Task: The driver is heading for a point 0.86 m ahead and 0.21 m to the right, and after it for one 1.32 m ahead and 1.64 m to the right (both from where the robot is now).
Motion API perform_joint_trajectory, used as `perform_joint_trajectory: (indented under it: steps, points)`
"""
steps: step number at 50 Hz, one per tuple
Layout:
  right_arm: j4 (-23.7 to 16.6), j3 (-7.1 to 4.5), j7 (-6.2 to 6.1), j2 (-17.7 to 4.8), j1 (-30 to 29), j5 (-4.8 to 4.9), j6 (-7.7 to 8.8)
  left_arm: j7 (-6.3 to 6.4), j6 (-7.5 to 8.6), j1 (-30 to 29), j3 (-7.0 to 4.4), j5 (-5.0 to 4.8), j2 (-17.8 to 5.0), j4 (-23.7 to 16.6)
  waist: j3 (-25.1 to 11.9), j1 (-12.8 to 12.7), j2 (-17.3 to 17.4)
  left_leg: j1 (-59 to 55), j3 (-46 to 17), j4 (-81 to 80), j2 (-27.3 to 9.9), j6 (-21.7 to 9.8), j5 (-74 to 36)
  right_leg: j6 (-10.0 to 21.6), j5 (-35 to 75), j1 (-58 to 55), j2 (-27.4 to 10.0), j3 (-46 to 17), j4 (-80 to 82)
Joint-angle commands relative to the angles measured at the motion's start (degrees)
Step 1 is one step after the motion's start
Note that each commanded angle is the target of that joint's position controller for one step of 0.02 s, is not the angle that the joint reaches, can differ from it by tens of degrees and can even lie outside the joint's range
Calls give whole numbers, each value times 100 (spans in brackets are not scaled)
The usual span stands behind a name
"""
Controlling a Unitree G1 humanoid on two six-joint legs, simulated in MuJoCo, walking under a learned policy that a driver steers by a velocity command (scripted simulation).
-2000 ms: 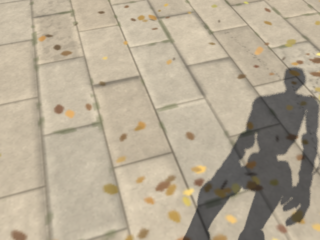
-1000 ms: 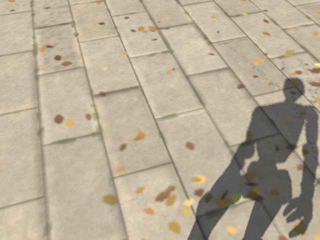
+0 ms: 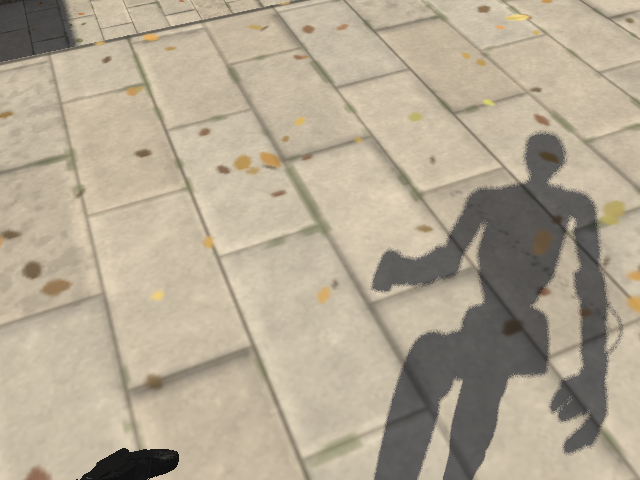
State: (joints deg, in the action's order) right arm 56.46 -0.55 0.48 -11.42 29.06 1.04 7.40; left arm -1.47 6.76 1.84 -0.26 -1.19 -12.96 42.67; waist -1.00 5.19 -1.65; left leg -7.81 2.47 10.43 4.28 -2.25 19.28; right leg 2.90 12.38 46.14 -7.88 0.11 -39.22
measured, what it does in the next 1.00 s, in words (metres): walks ahead, turning right: right foot, then left foot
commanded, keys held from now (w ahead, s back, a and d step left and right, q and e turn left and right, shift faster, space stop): w+shift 0.26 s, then w+e+shift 0.74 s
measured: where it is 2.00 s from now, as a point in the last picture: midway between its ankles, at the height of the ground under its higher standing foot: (468, 219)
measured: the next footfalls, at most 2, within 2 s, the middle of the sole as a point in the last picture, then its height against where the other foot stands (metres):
right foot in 0.12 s outside the picture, level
left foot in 0.60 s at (269, 363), level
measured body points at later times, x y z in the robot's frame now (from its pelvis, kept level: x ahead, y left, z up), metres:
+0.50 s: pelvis +0.46 -0.04 +0.01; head +0.47 -0.04 +0.46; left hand +0.40 +0.21 -0.13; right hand +0.71 -0.26 -0.05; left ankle +0.73 +0.12 -0.67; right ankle +0.32 -0.13 -0.73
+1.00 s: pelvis +0.88 -0.10 -0.02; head +0.88 -0.13 +0.43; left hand +1.21 -0.03 -0.06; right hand +0.71 -0.33 -0.16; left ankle +0.77 +0.10 -0.73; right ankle +1.02 -0.31 -0.68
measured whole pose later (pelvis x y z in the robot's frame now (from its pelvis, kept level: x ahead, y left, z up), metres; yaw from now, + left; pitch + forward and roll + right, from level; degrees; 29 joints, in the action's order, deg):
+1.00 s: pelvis +0.88 -0.10 -0.02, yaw -32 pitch -1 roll +4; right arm 51.8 -4.1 -0.1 -17.5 22.9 -0.6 5.5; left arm -3.6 1.7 3.5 -3.1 -2.0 -16.6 34.4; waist 2.1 5.5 -1.0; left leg -13.3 17.5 14.0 0.1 4.2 25.2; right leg 6.3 3.1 46.5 -7.3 3.9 -50.1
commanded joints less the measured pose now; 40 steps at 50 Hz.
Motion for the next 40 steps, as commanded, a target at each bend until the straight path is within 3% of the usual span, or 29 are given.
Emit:
perform_joint_trajectory:
  steps: [1,3,4,5,6,7,8,9,10,11,12,13,15,17,19,22,25,27,28,29,30,31,32,33,35,36,37,38,40]
  points:
    - [-225,-196,-98,-1057,145,25,-59,-177,144,-1038,-60,-70,-318,-630,1186,-87,224,666,-410,-681,-1609,-847,-2097,69,-8,-521,282,186,972]
    - [-247,-239,-103,-1239,81,-96,-173,-221,149,-727,-173,-90,-574,-682,775,-399,575,-118,-354,70,-1794,-730,-4541,256,-756,-948,653,394,1003]
    - [-243,-268,-99,-1344,19,-213,-244,-188,112,-181,-275,-136,-798,-613,313,-752,857,-453,-319,818,-1825,-674,-6001,387,-1233,-1468,865,495,792]
    - [-260,-283,-93,-1402,-143,-316,-326,-129,60,872,-410,-185,-1081,-390,-324,-1334,1129,-348,-219,2046,-1765,-615,-7071,563,-1566,-2621,1051,583,638]
    - [-435,-221,-101,-1283,-489,-340,-351,-47,-23,2355,-514,-149,-1354,1,-1122,-2041,1024,1090,-126,3997,-1588,-457,-6335,756,-1817,-4802,573,43,303]
    - [-568,71,59,-83,613,-243,-173,-54,2,3080,-685,97,-2015,219,-2447,-1323,-1070,3909,-474,6795,-450,-134,-2331,1878,-4479,-7630,-1103,-3298,731]
    - [-425,75,93,-298,501,75,72,-86,40,3379,-592,111,-1478,398,-3021,-1488,-1473,4644,-1387,7436,-91,-346,503,1774,-6041,-7997,-1319,-5256,2228]
    - [-783,-96,71,-914,-553,326,163,-48,49,2963,-473,89,-1039,484,-1659,-1467,-1301,5322,-1192,7597,-481,-556,340,1305,-5497,-7222,-1147,-4453,2478]
    - [-1022,-63,34,-907,-1209,305,213,-65,63,2402,-401,135,-834,404,-933,-1297,-420,5316,-1066,7387,-735,-596,24,1153,-4461,-6127,-969,-3557,2490]
    - [-1112,-60,18,-771,-1568,163,212,-130,87,1983,-329,203,-619,399,-409,-1025,262,5059,-961,7012,-933,-599,-264,1058,-3611,-4983,-701,-2833,2577]
    - [-1118,-83,34,-670,-1301,119,125,-155,122,1677,-282,275,-478,390,-281,-600,122,4667,-1027,6725,-1177,-572,-556,1040,-3420,-4258,-515,-2353,2658]
    - [-1049,-80,53,-562,-1102,91,10,-178,119,1481,-237,246,-312,418,-133,-385,13,4474,-998,6587,-1300,-510,-613,1057,-3374,-3775,-366,-2080,2790]
    - [-1133,-54,13,-420,-1203,-5,-125,-169,107,1515,-226,71,-373,531,312,-194,-65,4550,-820,6150,-1437,-328,-569,1149,-3298,-3049,-167,-1753,3116]
    - [-1382,-47,-39,-534,-1789,-130,-115,-76,128,1770,-262,70,-560,582,717,-302,52,5006,-718,5408,-1455,-56,-1227,1278,-2896,-2830,-115,-1597,3366]
    - [-1600,-61,-18,-648,-2497,-169,-17,47,124,2023,-278,74,-629,580,889,-521,121,4884,-597,4149,-1306,157,-2223,1206,-2248,-2708,55,-1278,3456]
    - [-1821,-18,111,-539,-3288,-71,133,164,114,2471,-332,-17,-833,594,849,-822,47,3754,-356,2633,-843,347,-3372,1015,-2060,-2540,208,-1001,3504]
    - [-2024,-118,145,-796,-3648,41,165,229,38,2694,-378,-121,-911,635,900,-855,-120,3652,-638,1743,-716,397,-3237,884,-2214,-3501,-70,-1349,3192]
    - [-2044,-210,145,-1001,-3524,78,195,285,-109,2771,-414,-89,-907,684,812,-724,-319,3608,-699,1562,-657,364,-2655,787,-1571,-4270,-273,-1539,2699]
    - [-1993,-294,123,-1173,-3134,95,210,295,-182,2724,-441,-27,-955,668,528,-492,-448,3193,-645,1634,-558,285,-2164,706,-549,-4500,-263,-1570,2134]
    - [-1842,-440,66,-1453,-2278,157,194,267,-256,2639,-449,119,-1018,628,-122,-7,-541,2215,-483,1832,-443,148,-1585,564,385,-4472,-54,-1471,1042]
    - [-1606,-507,-15,-1618,-881,136,139,229,-285,2253,-386,247,-922,388,-1154,725,-614,252,-823,2461,-1014,-20,-1135,377,150,-3413,185,-1341,-649]
    - [-1458,-654,-48,-2238,-119,-90,65,177,-153,3254,-153,184,98,192,-2474,199,1529,-2198,-3532,1978,-2538,-716,878,118,-2648,-1358,946,-870,-3103]
    - [-1403,-617,80,-2024,20,-127,89,151,-51,3364,-55,-244,92,70,-3062,144,2957,-2671,-5869,664,-3078,-1096,3092,154,-4016,-230,933,-1166,-4367]
    - [-1476,-503,40,-1418,-450,-95,75,226,-72,2568,-196,-396,-494,-8,-1873,288,2170,-1887,-5059,382,-2852,-794,2976,215,-3651,324,603,-971,-4741]
    - [-1337,-431,19,-1074,-1014,-142,9,231,-120,1473,-266,-120,-667,-249,-529,151,448,-19,-2986,528,-2430,-520,519,222,-3035,133,131,-685,-4347]
    - [-1255,-389,15,-890,-1259,-238,16,170,-192,1507,-311,-94,-580,-320,-285,-155,552,677,-2388,473,-2257,-533,-118,225,-2833,-235,-89,-760,-4009]
    - [-1164,-349,26,-685,-1441,-252,19,114,-307,1614,-325,-154,-445,-341,-111,-356,691,1086,-1886,367,-2118,-499,-383,222,-2835,-475,-243,-767,-3856]
    - [-1092,-349,47,-603,-1557,-177,18,82,-421,1606,-318,-209,-308,-396,81,-449,794,1310,-1421,229,-2061,-470,-579,218,-2899,-457,-342,-706,-3753]
    - [-1013,-400,64,-734,-1690,-86,26,58,-556,1400,-293,-152,-201,-583,454,-569,655,1657,-791,1,-2089,-489,-1145,185,-2669,-198,-446,-608,-3651]
Keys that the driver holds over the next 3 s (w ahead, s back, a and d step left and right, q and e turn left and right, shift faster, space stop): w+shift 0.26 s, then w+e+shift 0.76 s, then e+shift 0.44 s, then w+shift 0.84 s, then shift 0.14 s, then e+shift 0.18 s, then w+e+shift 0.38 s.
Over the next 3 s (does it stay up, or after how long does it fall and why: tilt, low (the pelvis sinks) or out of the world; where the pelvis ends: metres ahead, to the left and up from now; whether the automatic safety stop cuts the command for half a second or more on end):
stays up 1.27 -1.14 -0.01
